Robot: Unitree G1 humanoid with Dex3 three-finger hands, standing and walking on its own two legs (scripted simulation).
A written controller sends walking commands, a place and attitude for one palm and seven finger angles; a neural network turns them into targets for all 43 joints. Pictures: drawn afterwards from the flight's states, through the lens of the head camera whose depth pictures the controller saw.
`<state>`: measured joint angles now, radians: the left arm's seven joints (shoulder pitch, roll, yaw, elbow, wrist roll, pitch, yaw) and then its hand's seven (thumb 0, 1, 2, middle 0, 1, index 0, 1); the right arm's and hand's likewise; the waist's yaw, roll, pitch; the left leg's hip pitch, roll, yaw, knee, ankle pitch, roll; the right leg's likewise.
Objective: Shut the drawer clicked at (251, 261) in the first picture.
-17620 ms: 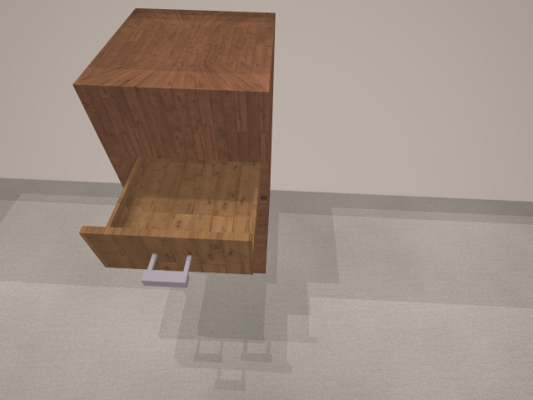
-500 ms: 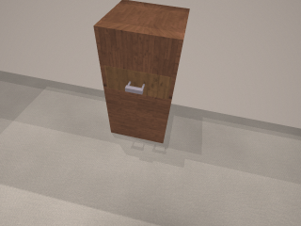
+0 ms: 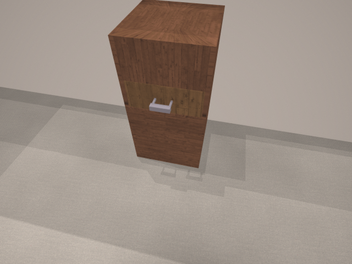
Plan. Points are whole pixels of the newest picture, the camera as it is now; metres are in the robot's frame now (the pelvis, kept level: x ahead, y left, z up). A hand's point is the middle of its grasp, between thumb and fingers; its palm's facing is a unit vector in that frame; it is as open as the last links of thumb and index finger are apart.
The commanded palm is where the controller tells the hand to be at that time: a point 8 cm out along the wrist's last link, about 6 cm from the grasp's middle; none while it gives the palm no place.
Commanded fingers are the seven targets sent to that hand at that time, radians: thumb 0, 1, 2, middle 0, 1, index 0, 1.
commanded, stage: let the arm hang, fingers relaxed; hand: left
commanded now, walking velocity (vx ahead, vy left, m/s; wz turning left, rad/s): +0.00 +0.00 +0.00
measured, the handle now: (161, 104) +0.83 +0.11 -0.21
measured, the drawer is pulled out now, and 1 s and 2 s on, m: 0.00 0.00 0.00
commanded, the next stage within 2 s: look to check the result in 0.32 s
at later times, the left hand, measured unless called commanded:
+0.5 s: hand out of the picture +0.04 +0.18 -0.17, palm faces +0.02 -0.98 -0.20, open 7.3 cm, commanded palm none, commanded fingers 0.00 0.90 0.90 -0.20 -0.30 -0.20 -0.30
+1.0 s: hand out of the picture +0.03 +0.18 -0.17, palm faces +0.03 -0.98 -0.20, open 7.3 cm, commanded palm none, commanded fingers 0.00 0.90 0.90 -0.20 -0.30 -0.20 -0.30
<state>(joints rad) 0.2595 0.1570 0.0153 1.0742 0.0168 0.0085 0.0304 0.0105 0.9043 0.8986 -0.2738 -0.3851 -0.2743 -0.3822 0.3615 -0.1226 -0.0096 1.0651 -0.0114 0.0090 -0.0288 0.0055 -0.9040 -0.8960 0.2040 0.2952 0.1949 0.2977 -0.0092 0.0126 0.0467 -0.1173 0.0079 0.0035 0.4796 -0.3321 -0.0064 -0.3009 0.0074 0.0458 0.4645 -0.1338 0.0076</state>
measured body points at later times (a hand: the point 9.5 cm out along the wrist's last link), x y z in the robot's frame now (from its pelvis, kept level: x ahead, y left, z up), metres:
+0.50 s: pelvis +0.01 +0.00 +0.00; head +0.03 +0.00 +0.45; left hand +0.04 +0.23 -0.16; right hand -0.03 -0.21 -0.16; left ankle -0.04 +0.13 -0.74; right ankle +0.07 -0.12 -0.74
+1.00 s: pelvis +0.02 +0.00 +0.00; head +0.04 +0.00 +0.45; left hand +0.03 +0.23 -0.16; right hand -0.01 -0.21 -0.16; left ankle -0.04 +0.13 -0.74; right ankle +0.07 -0.12 -0.74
